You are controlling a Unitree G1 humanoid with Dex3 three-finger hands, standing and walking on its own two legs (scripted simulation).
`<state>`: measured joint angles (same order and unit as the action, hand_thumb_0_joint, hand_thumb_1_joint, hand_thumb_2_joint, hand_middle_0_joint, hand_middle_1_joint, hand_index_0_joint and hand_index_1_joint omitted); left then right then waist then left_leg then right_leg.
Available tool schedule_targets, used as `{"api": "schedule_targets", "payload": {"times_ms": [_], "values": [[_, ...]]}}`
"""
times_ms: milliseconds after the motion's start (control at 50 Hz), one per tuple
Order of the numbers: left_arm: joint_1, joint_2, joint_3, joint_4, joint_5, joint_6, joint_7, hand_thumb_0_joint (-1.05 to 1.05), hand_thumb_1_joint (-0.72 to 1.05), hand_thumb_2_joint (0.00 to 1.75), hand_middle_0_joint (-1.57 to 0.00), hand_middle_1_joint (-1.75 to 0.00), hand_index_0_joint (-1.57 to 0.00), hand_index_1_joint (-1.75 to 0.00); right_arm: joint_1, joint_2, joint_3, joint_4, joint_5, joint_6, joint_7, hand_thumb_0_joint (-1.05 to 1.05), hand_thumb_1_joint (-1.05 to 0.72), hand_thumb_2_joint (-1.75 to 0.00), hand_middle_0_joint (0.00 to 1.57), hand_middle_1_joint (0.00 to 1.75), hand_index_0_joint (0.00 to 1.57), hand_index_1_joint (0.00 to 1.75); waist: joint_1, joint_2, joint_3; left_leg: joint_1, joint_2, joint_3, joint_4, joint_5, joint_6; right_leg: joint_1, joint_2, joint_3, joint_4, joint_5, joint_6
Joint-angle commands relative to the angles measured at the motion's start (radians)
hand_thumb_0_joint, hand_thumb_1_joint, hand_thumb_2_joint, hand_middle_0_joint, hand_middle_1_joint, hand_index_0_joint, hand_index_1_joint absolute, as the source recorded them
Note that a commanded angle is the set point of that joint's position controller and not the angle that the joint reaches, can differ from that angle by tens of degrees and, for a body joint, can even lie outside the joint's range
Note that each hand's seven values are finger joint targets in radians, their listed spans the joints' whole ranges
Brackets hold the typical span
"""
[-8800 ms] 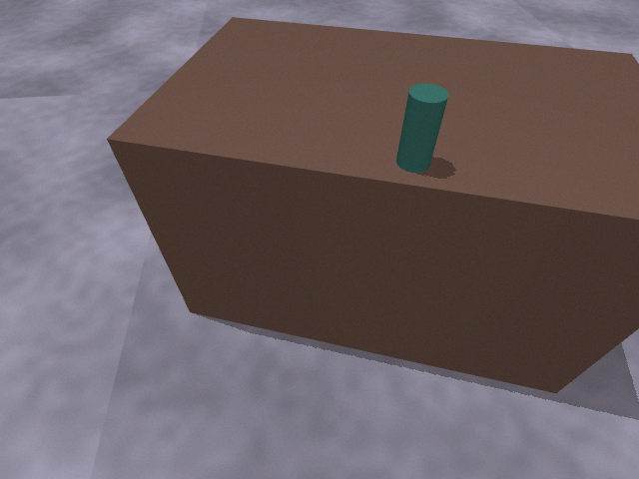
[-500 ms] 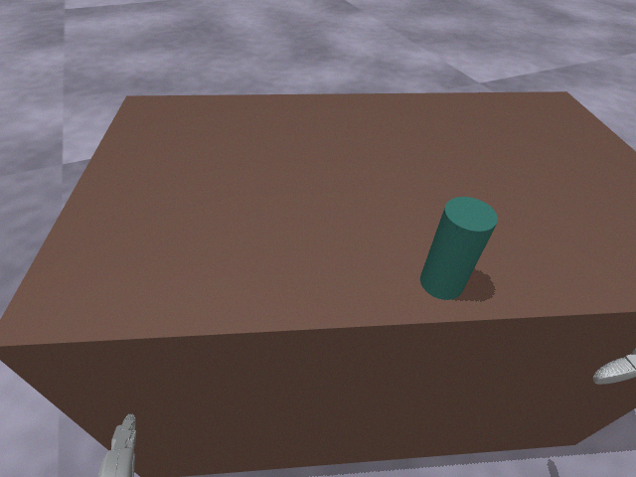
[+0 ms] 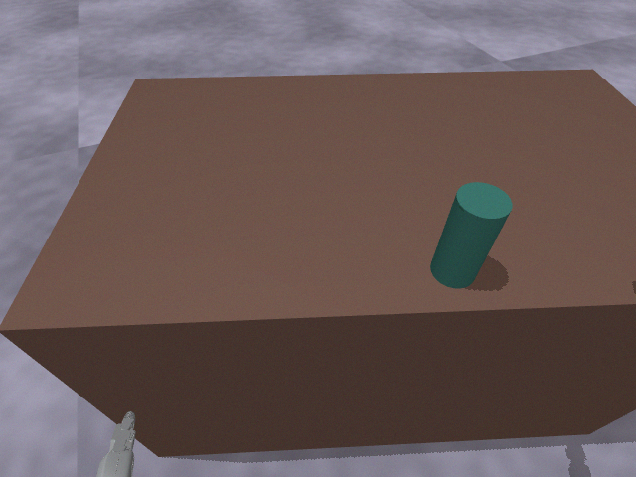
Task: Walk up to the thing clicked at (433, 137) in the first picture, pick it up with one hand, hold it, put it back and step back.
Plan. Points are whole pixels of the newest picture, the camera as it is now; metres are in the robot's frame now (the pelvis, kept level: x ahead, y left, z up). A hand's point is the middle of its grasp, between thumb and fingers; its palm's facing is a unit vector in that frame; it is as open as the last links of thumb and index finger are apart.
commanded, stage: go down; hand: right
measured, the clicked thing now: (466, 238) +0.43 -0.21 +0.05
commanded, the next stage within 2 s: approach in 1.84 s
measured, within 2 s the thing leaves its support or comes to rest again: neither
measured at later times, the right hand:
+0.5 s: hand out of the picture +0.34 -0.39 +0.16, palm faces +0.21 +0.98 +0.00, open 17.5 cm
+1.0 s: hand out of the picture +0.34 -0.40 +0.16, palm faces +0.22 +0.97 -0.01, open 17.6 cm
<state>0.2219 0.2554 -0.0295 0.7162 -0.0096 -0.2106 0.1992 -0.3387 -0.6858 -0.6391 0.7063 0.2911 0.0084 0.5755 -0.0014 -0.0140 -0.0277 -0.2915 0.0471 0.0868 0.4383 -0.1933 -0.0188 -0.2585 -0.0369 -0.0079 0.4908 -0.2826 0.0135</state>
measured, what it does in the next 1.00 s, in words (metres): stands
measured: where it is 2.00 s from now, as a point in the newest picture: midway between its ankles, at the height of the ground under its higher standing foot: outside the picture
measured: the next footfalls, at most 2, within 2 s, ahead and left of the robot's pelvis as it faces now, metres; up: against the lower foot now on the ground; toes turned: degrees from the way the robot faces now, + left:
none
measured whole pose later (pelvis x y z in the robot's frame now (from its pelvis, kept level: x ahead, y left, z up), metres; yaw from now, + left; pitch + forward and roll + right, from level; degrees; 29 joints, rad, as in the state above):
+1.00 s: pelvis +0.01 +0.00 -0.01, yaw +0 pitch +7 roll +2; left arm 0.23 0.26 -0.07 0.66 0.00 -0.23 0.23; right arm -0.49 -0.85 -0.69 0.94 0.25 -0.03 0.64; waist 0.03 -0.01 -0.07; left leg -0.39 0.04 0.10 0.49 -0.22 -0.02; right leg -0.38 -0.04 0.01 0.58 -0.33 0.01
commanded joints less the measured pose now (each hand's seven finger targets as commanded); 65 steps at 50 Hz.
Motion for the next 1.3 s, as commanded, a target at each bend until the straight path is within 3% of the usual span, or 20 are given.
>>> {"api": "schedule_targets", "payload": {"times_ms": [0,140,240,320,440,500,540,600,620,660,720,740,780,840,980,1020,1080,1200,1240,1280], "values": [[-0.087,0.156,0.051,-0.140,0.007,-0.069,0.025,0.00,-0.56,0.05,-0.06,-0.06,-0.06,-0.06,-0.351,-0.431,-0.085,-0.146,0.027,-0.086,0.006,0.00,0.57,-0.07,0.02,0.06,0.04,0.06,0.005,-0.100,-0.237,0.098,-0.037,-0.021,-0.020,0.132,0.028,0.014,0.032,0.023,-0.058,0.190,-0.027],[-0.065,0.139,0.012,-0.180,0.009,-0.077,0.040,0.00,-0.56,0.06,-0.06,-0.06,-0.06,-0.06,-0.393,-0.482,-0.085,-0.072,0.012,-0.102,0.024,0.00,0.54,-0.07,0.03,0.05,0.04,0.05,0.008,-0.121,-0.319,0.106,-0.040,-0.018,0.014,0.226,0.033,0.038,0.032,0.025,-0.021,0.331,-0.020],[-0.033,0.139,0.014,-0.145,0.011,-0.071,0.038,0.00,-0.56,0.06,-0.06,-0.06,-0.06,-0.06,-0.400,-0.510,-0.096,-0.030,0.012,-0.107,0.030,0.00,0.55,-0.07,0.03,0.05,0.04,0.05,0.009,-0.133,-0.261,0.085,-0.040,-0.019,0.003,0.174,0.033,-0.019,0.033,0.023,-0.028,0.251,-0.025],[-0.068,0.141,0.003,-0.197,0.011,-0.080,0.039,0.00,-0.56,0.06,-0.06,-0.06,-0.06,-0.06,-0.422,-0.539,-0.106,-0.058,0.011,-0.120,0.038,0.00,0.55,-0.07,0.03,0.05,0.04,0.05,0.012,-0.120,-0.317,0.117,-0.034,-0.026,0.009,0.193,0.029,-0.015,0.040,0.020,-0.017,0.246,-0.030],[-0.035,0.160,0.028,-0.179,0.009,-0.073,0.049,0.00,-0.57,0.06,-0.06,-0.06,-0.05,-0.06,-0.432,-0.534,-0.091,-0.017,0.011,-0.106,0.051,0.00,0.54,-0.07,0.04,0.05,0.04,0.05,0.028,-0.156,-0.339,0.061,-0.046,-0.013,0.037,0.277,0.038,0.062,0.024,0.034,0.025,0.457,-0.012],[-0.026,0.129,0.005,-0.138,0.009,-0.063,0.042,0.00,-0.57,0.07,-0.06,-0.05,-0.05,-0.06,-0.427,-0.546,-0.095,-0.002,0.006,-0.105,0.054,0.00,0.55,-0.07,0.03,0.06,0.04,0.06,0.018,-0.175,-0.294,0.054,-0.045,-0.016,0.030,0.243,0.040,0.015,0.026,0.030,0.017,0.404,-0.013],[-0.037,0.162,0.031,-0.167,0.011,-0.067,0.045,0.00,-0.57,0.07,-0.06,-0.05,-0.05,-0.06,-0.428,-0.564,-0.109,-0.003,0.007,-0.109,0.057,0.00,0.55,-0.08,0.03,0.06,0.04,0.06,0.022,-0.151,-0.344,0.082,-0.045,-0.016,0.038,0.267,0.039,0.019,0.027,0.030,0.021,0.407,-0.016],[-0.013,0.152,0.017,-0.184,0.012,-0.062,0.044,0.00,-0.58,0.07,-0.06,-0.05,-0.05,-0.06,-0.448,-0.575,-0.112,0.005,0.008,-0.105,0.061,0.00,0.57,-0.08,0.03,0.06,0.04,0.06,0.034,-0.142,-0.349,0.080,-0.046,-0.017,0.040,0.290,0.039,0.028,0.028,0.029,0.033,0.431,-0.015],[-0.022,0.180,0.046,-0.183,0.009,-0.062,0.047,0.00,-0.57,0.07,-0.06,-0.05,-0.05,-0.06,-0.429,-0.598,-0.127,0.014,0.007,-0.105,0.058,0.00,0.55,-0.08,0.03,0.06,0.04,0.06,0.024,-0.128,-0.335,0.092,-0.045,-0.015,0.039,0.290,0.037,0.007,0.029,0.030,0.029,0.424,-0.018],[-0.014,0.155,0.026,-0.155,0.012,-0.057,0.043,0.00,-0.58,0.07,-0.06,-0.05,-0.05,-0.06,-0.423,-0.605,-0.127,0.030,-0.005,-0.102,0.054,0.00,0.56,-0.08,0.03,0.06,0.04,0.06,0.016,-0.154,-0.317,0.092,-0.037,-0.025,0.037,0.276,0.039,-0.024,0.038,0.022,0.023,0.374,-0.022],[-0.037,0.139,0.010,-0.195,0.010,-0.060,0.043,0.00,-0.58,0.07,-0.06,-0.05,-0.05,-0.06,-0.427,-0.588,-0.116,0.032,-0.004,-0.100,0.058,0.00,0.56,-0.08,0.03,0.06,0.04,0.06,0.017,-0.141,-0.340,0.092,-0.041,-0.021,0.044,0.278,0.039,-0.009,0.033,0.025,0.033,0.398,-0.019],[-0.014,0.173,0.042,-0.181,0.010,-0.058,0.047,0.00,-0.58,0.07,-0.06,-0.05,-0.05,-0.06,-0.444,-0.599,-0.118,0.026,0.002,-0.101,0.064,0.00,0.59,-0.08,0.03,0.06,0.04,0.06,0.035,-0.141,-0.339,0.067,-0.049,-0.015,0.044,0.267,0.041,0.005,0.025,0.033,0.033,0.413,-0.016],[-0.047,0.144,0.005,-0.210,0.011,-0.062,0.044,0.00,-0.57,0.07,-0.06,-0.05,-0.05,-0.06,-0.444,-0.596,-0.117,0.029,0.000,-0.098,0.064,0.00,0.58,-0.08,0.03,0.06,0.04,0.06,0.022,-0.156,-0.330,0.069,-0.046,-0.016,0.039,0.238,0.042,0.000,0.028,0.030,0.032,0.381,-0.016],[-0.028,0.153,0.019,-0.179,0.011,-0.065,0.047,0.00,-0.57,0.07,-0.05,-0.05,-0.05,-0.06,-0.459,-0.592,-0.108,0.029,-0.001,-0.102,0.061,0.00,0.58,-0.08,0.03,0.06,0.04,0.06,0.029,-0.153,-0.313,0.058,-0.045,-0.019,0.037,0.209,0.040,-0.019,0.031,0.026,0.022,0.311,-0.023],[-0.023,0.162,0.031,-0.168,0.011,-0.067,0.048,0.00,-0.57,0.06,-0.05,-0.05,-0.05,-0.06,-0.438,-0.587,-0.105,0.012,-0.001,-0.092,0.056,0.00,0.58,-0.07,0.03,0.06,0.04,0.06,0.016,-0.176,-0.318,0.052,-0.049,-0.012,0.045,0.213,0.044,-0.016,0.026,0.032,0.033,0.367,-0.014],[-0.021,0.127,-0.003,-0.149,0.011,-0.065,0.047,0.00,-0.57,0.07,-0.05,-0.05,-0.05,-0.06,-0.437,-0.578,-0.102,0.015,-0.003,-0.084,0.054,0.00,0.59,-0.08,0.03,0.06,0.04,0.06,0.011,-0.177,-0.293,0.049,-0.048,-0.015,0.039,0.186,0.046,-0.041,0.028,0.029,0.020,0.313,-0.015],[-0.027,0.177,0.037,-0.205,0.010,-0.068,0.053,0.00,-0.56,0.06,-0.05,-0.05,-0.05,-0.06,-0.443,-0.582,-0.106,-0.004,0.001,-0.085,0.057,0.00,0.60,-0.08,0.03,0.06,0.04,0.06,0.026,-0.162,-0.344,0.048,-0.053,-0.010,0.041,0.200,0.046,0.010,0.018,0.037,0.027,0.365,-0.010],[0.006,0.165,0.029,-0.201,0.011,-0.071,0.054,0.00,-0.56,0.06,-0.05,-0.05,-0.05,-0.05,-0.426,-0.589,-0.112,0.022,-0.006,-0.078,0.050,0.00,0.60,-0.08,0.03,0.06,0.04,0.06,0.024,-0.145,-0.295,0.048,-0.049,-0.013,0.037,0.173,0.045,-0.033,0.022,0.032,0.015,0.304,-0.014],[-0.016,0.121,-0.013,-0.193,0.012,-0.074,0.048,0.00,-0.56,0.06,-0.05,-0.05,-0.05,-0.05,-0.443,-0.584,-0.104,0.011,-0.007,-0.083,0.055,0.00,0.61,-0.07,0.03,0.06,0.04,0.06,0.017,-0.178,-0.284,0.042,-0.045,-0.017,0.038,0.168,0.045,-0.034,0.025,0.027,0.020,0.294,-0.013],[-0.010,0.167,0.033,-0.201,0.014,-0.078,0.056,0.00,-0.56,0.06,-0.05,-0.05,-0.05,-0.05,-0.450,-0.611,-0.121,-0.008,-0.006,-0.088,0.058,0.00,0.61,-0.08,0.02,0.06,0.04,0.06,0.024,-0.163,-0.323,0.060,-0.043,-0.021,0.044,0.203,0.042,-0.025,0.030,0.026,0.029,0.311,-0.017]]}}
